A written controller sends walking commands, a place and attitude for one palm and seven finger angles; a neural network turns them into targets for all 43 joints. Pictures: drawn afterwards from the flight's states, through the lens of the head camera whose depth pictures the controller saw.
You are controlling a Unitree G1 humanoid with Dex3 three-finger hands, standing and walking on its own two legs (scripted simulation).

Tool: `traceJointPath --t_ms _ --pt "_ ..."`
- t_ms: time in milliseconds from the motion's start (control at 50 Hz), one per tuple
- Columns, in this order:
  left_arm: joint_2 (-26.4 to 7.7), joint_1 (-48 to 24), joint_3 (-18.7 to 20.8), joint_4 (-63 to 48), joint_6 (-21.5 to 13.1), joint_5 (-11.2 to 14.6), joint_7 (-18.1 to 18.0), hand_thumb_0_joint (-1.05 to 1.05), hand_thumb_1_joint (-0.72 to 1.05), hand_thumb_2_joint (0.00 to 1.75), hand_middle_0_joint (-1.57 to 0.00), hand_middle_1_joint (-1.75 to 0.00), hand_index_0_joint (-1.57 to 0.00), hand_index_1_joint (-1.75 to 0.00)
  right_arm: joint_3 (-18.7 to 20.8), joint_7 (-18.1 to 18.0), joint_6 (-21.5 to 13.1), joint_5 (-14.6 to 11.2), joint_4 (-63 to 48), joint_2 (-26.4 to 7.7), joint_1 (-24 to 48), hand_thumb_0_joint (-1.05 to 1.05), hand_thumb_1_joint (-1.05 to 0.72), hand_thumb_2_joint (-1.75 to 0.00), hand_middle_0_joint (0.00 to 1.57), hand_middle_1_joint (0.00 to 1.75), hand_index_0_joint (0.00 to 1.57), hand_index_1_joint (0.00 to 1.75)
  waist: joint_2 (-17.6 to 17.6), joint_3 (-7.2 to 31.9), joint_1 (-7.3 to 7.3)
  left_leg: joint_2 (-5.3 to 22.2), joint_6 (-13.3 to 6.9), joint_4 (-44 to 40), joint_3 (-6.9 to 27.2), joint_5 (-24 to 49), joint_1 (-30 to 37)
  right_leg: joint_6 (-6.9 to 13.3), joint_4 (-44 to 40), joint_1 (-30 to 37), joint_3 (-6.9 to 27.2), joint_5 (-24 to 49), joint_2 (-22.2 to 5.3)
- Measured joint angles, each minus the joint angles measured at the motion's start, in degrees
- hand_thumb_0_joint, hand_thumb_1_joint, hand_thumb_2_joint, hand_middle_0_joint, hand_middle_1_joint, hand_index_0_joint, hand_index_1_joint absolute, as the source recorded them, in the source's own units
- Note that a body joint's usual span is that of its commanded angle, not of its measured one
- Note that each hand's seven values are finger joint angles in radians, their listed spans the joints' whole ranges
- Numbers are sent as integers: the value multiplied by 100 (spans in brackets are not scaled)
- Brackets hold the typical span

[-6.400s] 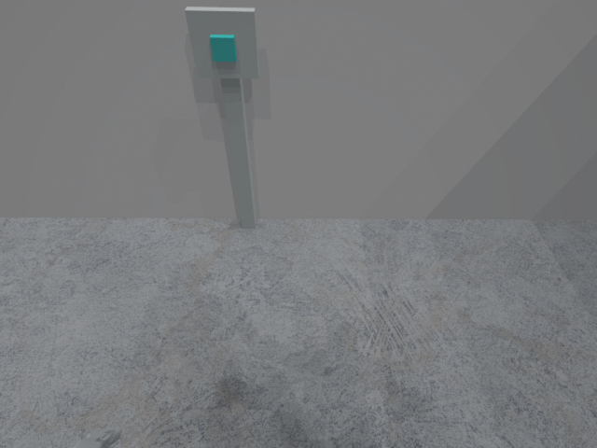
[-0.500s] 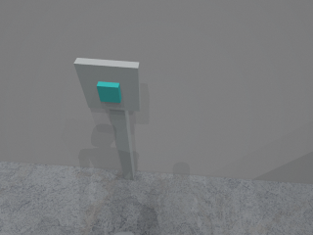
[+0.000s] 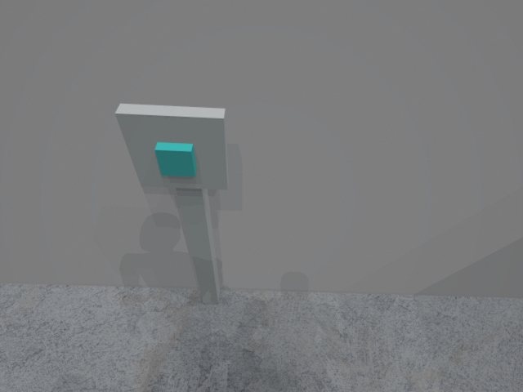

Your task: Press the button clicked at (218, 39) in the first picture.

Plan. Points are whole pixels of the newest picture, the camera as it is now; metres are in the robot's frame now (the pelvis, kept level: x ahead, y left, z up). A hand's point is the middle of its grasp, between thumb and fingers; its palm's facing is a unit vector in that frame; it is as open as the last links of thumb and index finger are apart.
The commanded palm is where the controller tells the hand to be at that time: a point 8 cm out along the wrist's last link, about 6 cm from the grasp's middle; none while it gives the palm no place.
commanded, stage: come to a stop and stand still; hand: left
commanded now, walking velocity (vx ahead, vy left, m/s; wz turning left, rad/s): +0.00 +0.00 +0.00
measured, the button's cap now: (177, 158) +0.50 +0.20 +0.05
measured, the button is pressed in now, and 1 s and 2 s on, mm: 0 0 0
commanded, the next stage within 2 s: look again from close up in 0.62 s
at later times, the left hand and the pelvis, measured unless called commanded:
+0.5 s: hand out of the picture -0.06 +0.11 -0.18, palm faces +0.08 -0.99 -0.12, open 7.3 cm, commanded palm none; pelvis -0.03 -0.04 +0.01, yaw +1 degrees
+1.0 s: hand out of the picture -0.04 +0.15 -0.17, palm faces +0.04 -0.98 -0.21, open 7.4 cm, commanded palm none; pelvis -0.03 -0.02 +0.00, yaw +1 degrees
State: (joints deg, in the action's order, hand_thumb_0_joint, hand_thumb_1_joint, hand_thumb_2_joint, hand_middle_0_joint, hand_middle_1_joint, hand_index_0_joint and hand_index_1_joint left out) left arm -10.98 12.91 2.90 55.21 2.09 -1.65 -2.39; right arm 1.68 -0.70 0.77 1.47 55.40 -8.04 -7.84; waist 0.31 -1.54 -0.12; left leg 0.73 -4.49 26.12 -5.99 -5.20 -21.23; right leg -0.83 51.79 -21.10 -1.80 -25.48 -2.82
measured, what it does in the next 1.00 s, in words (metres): steps on the spot: right foot, then left foot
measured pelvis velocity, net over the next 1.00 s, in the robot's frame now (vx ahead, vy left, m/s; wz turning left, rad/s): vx -0.03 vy -0.02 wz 0.02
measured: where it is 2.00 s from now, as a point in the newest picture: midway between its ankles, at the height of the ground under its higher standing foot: outside the picture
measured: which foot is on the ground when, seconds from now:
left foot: down 0.00-0.12, up 0.14-0.32, down 0.34-1.00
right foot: up 0.00-0.08, down 0.10-1.00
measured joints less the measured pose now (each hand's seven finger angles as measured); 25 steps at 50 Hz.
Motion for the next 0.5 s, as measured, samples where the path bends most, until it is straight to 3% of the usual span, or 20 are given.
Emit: traceJointPath --t_ms 60,100,160,240,280,340,360,420,500 --pt "49 69 -32 -24 -43 9 29 0 92 90 -20 -29 -19 -30 60 40 53 27 53 -70 -215 0 -92 -90 20 30 21 30 -69 124 -70 -6 72 -68 31 123 -74 96 -1062 525 -130 -69 65" --pt "74 195 -56 -36 -105 3 41 0 91 90 -20 -29 -19 -30 95 60 109 10 103 -105 -386 0 -91 -90 20 30 21 30 -33 205 -65 -58 151 42 2 50 -199 194 -1987 915 -153 258 84" --pt "222 403 -152 64 -93 -23 33 0 91 90 -20 -29 -19 -30 144 67 257 -20 253 -201 -643 0 -91 -90 20 30 20 30 -175 225 -66 -70 352 787 252 -1020 -424 207 -2161 983 -237 689 151" --pt "332 641 -201 240 -105 37 25 0 91 90 -20 -29 -19 -30 108 96 280 -23 467 -218 -1009 0 -91 -90 20 30 20 30 -183 263 -88 31 427 1895 403 -1134 -450 232 -2588 1179 -333 901 257" --pt "355 691 -216 309 -149 42 32 0 91 90 -20 -30 -20 -30 69 82 238 -37 548 -173 -1153 1 -91 -90 20 30 20 30 -127 238 -94 106 455 1738 379 -1227 -177 259 -2633 1163 -359 940 304" --pt "383 706 -248 411 -204 52 32 1 91 90 -20 -30 -20 -30 -6 32 148 -52 677 -98 -1298 1 -91 -90 19 30 20 30 -96 164 -87 188 478 739 378 -1085 478 273 -2455 1025 -431 859 395" --pt "363 672 -247 475 -209 71 34 1 92 90 -20 -30 -20 -30 -32 1 104 -56 757 -41 -1292 1 -91 -90 19 30 20 30 -37 115 -98 164 400 507 389 -1153 583 266 -2351 965 -454 808 378" --pt "319 604 -234 620 -231 133 35 1 92 90 -20 -30 -20 -30 -145 -63 -14 -56 901 153 -1252 1 -91 -90 19 30 20 30 197 -30 17 89 393 315 297 -1009 689 207 -2416 999 -372 889 299" --pt "378 595 -273 803 -242 151 57 1 92 90 -20 -30 -20 -30 -212 -110 -97 -82 971 256 -1157 1 -91 -90 20 30 20 30 178 -54 62 72 397 91 248 -845 824 227 -2620 1111 -328 1018 294"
